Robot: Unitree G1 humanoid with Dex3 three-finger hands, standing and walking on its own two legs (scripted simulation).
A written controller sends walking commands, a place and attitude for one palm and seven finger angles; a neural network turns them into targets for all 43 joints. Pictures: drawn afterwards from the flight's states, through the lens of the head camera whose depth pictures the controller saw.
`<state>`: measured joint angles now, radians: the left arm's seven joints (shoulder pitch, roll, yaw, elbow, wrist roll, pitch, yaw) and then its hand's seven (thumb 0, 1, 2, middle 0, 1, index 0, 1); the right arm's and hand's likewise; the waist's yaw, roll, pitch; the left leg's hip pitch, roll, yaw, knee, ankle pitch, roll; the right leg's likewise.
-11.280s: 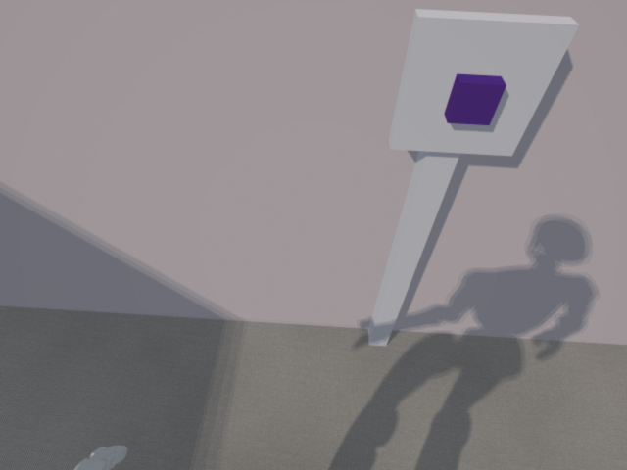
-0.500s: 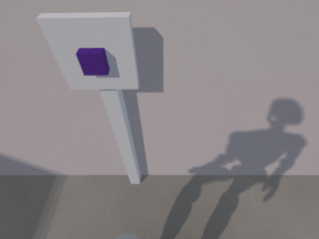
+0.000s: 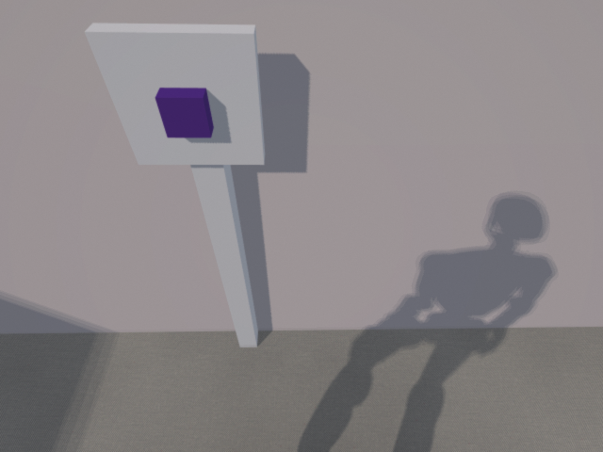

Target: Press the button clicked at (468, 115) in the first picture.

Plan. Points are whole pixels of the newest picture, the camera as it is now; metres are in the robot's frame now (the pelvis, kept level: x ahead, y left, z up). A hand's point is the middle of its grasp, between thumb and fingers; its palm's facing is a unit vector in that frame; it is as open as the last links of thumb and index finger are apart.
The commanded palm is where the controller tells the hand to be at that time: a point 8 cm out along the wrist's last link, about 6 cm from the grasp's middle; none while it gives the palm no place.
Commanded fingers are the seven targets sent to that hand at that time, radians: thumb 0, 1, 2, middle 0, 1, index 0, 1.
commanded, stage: come to a stop and stand still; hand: left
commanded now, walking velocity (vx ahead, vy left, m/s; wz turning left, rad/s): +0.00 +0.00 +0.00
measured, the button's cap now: (186, 112) +0.53 +0.21 +0.18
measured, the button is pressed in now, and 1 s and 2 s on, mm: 0 0 0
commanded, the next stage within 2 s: look again from close up in 0.46 s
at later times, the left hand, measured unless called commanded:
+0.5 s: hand out of the picture -0.03 +0.10 -0.18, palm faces +0.04 -0.99 -0.12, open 7.3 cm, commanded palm none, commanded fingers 0.00 0.90 0.90 -0.20 -0.30 -0.20 -0.30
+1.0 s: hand out of the picture +0.03 +0.20 -0.18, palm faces +0.01 -0.98 -0.22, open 7.3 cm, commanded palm none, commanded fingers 0.00 0.90 0.90 -0.20 -0.30 -0.20 -0.30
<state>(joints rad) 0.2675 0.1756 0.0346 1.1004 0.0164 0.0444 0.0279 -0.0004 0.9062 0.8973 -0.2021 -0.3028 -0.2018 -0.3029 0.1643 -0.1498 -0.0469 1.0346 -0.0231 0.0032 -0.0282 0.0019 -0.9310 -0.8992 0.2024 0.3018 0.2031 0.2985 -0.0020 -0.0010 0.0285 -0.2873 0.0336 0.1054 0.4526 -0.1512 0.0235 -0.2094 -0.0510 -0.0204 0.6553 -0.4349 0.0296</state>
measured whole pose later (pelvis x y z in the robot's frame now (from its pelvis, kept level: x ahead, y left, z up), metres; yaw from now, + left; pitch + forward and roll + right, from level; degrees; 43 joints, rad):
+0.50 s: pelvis -0.01 -0.04 +0.00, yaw +1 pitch -3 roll -1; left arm 0.31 0.08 0.00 1.15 0.01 0.01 0.03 0.00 0.91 0.90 -0.21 -0.30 -0.21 -0.30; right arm 0.41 -0.11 -0.03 1.19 -0.02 0.03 -0.03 0.01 -0.91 -0.90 0.20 0.30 0.20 0.30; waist -0.04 0.01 0.05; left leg -0.29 0.10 0.04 0.49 -0.15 -0.05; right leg -0.10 0.03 -0.08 0.47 -0.33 -0.03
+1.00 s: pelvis +0.01 +0.02 -0.01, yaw +0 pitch +0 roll -1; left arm 0.29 0.18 0.00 1.05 0.02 0.00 0.05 0.00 0.91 0.90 -0.20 -0.30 -0.20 -0.30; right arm 0.27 -0.17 -0.01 1.04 -0.02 -0.01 -0.02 0.03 -0.94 -0.90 0.20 0.30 0.20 0.30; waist -0.01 -0.01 0.00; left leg -0.29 -0.02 0.09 0.56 -0.27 0.07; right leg -0.13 -0.07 -0.02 0.50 -0.37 0.04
